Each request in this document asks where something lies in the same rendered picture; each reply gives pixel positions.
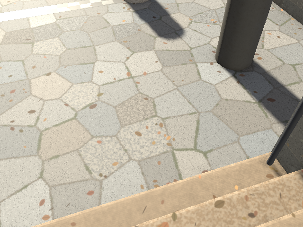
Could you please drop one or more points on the stairs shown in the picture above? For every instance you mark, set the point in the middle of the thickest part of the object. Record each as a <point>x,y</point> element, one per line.
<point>248,193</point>

